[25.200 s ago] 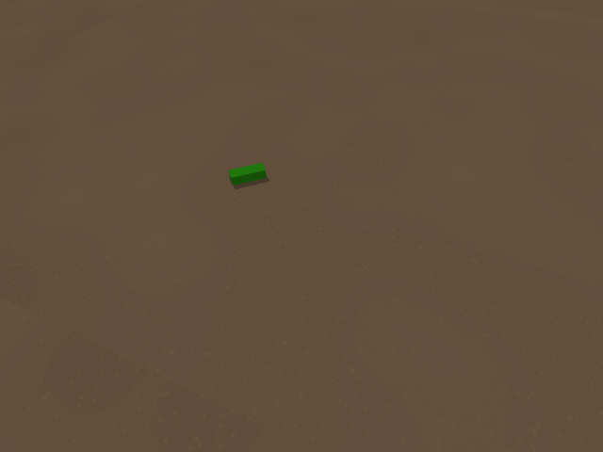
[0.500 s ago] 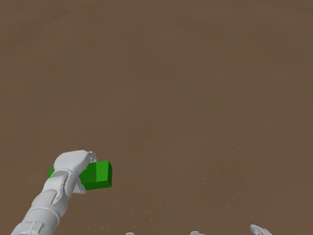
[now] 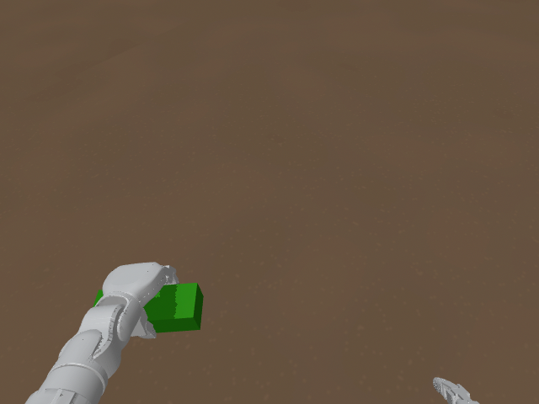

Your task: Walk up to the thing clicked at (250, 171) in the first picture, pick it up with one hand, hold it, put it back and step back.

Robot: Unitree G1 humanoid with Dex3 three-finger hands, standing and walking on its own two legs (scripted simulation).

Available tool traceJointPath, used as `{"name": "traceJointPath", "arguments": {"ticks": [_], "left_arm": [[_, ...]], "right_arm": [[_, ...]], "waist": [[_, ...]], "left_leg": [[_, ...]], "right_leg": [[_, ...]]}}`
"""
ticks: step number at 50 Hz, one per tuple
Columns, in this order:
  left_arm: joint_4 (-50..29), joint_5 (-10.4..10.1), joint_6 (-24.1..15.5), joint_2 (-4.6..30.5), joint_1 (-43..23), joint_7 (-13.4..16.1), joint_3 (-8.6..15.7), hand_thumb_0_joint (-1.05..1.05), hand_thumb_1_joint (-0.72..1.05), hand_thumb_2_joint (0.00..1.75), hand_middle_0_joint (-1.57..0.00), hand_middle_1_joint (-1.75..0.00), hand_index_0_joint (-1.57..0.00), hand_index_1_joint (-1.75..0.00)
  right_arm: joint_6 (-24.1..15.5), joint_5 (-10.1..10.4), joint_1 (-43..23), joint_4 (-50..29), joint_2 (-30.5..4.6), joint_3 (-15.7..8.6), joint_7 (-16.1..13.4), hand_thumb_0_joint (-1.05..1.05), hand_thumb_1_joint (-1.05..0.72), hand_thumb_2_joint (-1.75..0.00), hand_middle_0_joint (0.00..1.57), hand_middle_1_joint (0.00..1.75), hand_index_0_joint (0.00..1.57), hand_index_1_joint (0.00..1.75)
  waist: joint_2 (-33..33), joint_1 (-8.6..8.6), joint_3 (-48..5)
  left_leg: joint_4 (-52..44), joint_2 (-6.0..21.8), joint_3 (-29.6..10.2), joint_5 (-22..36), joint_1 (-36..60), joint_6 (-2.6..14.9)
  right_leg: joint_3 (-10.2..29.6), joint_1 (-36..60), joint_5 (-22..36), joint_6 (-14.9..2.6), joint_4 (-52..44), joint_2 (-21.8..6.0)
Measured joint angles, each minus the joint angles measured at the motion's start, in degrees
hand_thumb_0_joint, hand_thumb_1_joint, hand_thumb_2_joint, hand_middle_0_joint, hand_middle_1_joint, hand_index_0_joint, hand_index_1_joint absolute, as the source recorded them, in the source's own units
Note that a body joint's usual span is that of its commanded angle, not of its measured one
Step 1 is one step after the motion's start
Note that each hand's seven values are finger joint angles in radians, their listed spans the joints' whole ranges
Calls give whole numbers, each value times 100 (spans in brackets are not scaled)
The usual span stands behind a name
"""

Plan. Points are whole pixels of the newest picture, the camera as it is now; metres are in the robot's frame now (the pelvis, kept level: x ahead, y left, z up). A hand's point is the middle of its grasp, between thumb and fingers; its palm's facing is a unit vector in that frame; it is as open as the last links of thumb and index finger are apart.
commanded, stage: hold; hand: left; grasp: from above
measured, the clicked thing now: (149, 309) +0.31 +0.23 -0.08
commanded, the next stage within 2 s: crouch in 1.42 s
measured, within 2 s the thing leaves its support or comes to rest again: neither
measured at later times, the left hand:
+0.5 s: hand (140, 317) +0.27 +0.22 -0.03, palm faces -0.46 -0.06 -0.89, open 9.2 cm
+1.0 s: hand (135, 316) +0.27 +0.22 -0.01, palm faces -0.45 -0.06 -0.89, open 9.2 cm
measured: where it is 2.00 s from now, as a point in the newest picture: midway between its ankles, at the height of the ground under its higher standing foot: outside the picture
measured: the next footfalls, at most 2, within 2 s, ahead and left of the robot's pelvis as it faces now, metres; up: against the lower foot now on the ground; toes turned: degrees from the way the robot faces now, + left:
none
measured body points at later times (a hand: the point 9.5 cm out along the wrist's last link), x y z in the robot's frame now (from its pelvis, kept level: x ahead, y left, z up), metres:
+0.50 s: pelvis -0.01 +0.00 +0.01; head +0.00 -0.02 +0.46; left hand +0.29 +0.22 +0.02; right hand +0.12 -0.26 -0.11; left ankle +0.01 +0.13 -0.72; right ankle +0.00 -0.14 -0.72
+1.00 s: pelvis -0.02 +0.00 +0.01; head -0.01 -0.02 +0.46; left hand +0.29 +0.22 +0.04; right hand +0.13 -0.25 -0.10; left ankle +0.01 +0.13 -0.72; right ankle +0.00 -0.14 -0.72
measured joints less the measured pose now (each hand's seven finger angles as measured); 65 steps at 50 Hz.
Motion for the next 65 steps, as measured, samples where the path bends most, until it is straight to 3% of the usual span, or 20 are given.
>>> {"name": "traceJointPath", "arguments": {"ticks": [10, 21, 50, 65], "left_arm": [[-137, 83, 85, -32, 33, 97, 12, -2, 14, 41, -73, -52, -76, -47], [-365, -31, 104, -7, 165, -206, -45, -2, 14, 42, -73, -52, -76, -48], [-645, -99, 30, 56, 222, -398, -63, -2, 11, 45, -72, -56, -75, -52], [-515, -59, -9, 54, 142, -314, 3, -2, 10, 47, -72, -56, -75, -52]], "right_arm": [[111, 16, -84, -43, -11, -12, 2, 1, -90, -89, 20, 29, 20, 30], [173, 60, -106, -132, -13, 32, -38, 1, -90, -89, 20, 29, 20, 30], [145, 90, -264, -181, 9, 129, -107, 2, -91, -90, 20, 30, 20, 30], [221, 86, -282, -124, 20, 113, -130, 2, -91, -90, 20, 30, 20, 30]], "waist": [[8, 51, 78], [34, 70, 145], [66, 156, 322], [51, 160, 346]], "left_leg": [[-201, -5, 10, 119, 230, -13], [-455, -17, 40, 284, 476, -5], [-909, -41, 71, 538, 908, 9], [-1013, -41, 61, 554, 971, 8]], "right_leg": [[8, 199, 90, -13, -143, -2], [35, 417, 243, -13, -358, -11], [60, 824, 488, -2, -779, -31], [49, 898, 509, -2, -898, -30]]}}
